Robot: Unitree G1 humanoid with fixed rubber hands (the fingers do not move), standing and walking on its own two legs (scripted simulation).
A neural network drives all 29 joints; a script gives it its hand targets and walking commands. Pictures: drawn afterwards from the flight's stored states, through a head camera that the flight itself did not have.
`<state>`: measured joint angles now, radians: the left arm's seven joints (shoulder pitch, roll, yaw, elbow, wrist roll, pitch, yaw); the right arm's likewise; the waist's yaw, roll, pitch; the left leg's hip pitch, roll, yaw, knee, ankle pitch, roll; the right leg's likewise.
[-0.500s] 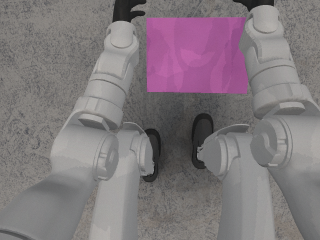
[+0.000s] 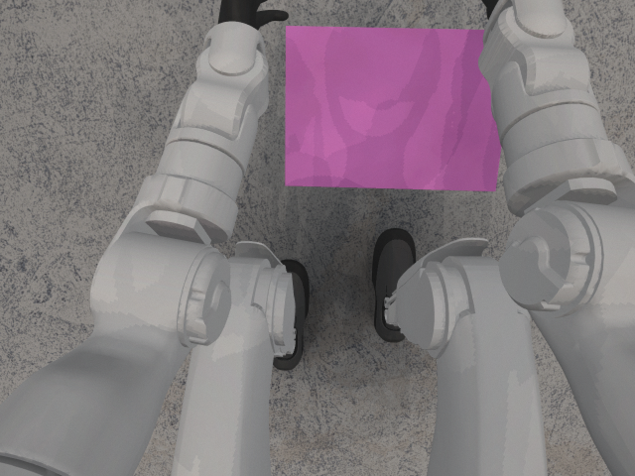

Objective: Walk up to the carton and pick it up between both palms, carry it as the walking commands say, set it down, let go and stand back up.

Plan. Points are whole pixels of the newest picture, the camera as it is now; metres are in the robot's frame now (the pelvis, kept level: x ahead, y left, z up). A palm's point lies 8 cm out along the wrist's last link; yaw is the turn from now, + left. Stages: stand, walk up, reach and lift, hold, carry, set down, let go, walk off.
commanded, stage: set down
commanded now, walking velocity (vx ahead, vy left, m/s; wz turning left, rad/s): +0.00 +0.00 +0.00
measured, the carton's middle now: (378, 121) +0.45 -0.06 -0.31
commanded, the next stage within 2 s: none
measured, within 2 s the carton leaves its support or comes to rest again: neither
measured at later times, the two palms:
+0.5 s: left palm (246, 23) +0.54 +0.08 -0.18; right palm out of the picture +0.56 -0.16 -0.17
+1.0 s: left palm (253, 32) +0.54 +0.08 -0.22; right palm out of the picture +0.57 -0.15 -0.19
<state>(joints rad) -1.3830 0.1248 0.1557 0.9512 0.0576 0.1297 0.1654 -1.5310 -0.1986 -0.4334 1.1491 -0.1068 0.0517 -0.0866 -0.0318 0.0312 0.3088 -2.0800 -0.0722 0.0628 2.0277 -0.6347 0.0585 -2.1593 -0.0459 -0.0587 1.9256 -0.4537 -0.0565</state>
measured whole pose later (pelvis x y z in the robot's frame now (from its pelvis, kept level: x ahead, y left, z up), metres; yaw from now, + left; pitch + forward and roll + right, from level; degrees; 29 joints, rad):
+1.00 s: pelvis +0.00 +0.00 -0.03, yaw +1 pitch +40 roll -1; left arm -1.43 0.14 0.18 0.98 0.06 0.13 0.12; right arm -1.64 -0.22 -0.48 1.26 -0.15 0.03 -0.04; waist -0.05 0.03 0.35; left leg -2.16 -0.09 0.06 2.12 -0.65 0.06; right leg -2.23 -0.05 -0.06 2.02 -0.47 -0.05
